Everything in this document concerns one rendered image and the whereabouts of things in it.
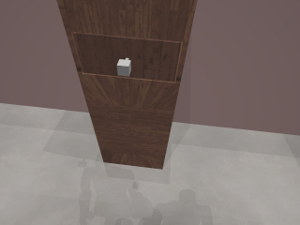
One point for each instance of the drawer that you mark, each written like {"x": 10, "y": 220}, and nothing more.
{"x": 150, "y": 59}

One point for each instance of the handle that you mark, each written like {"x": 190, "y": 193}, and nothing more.
{"x": 124, "y": 67}

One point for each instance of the cabinet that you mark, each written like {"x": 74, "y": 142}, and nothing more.
{"x": 132, "y": 117}

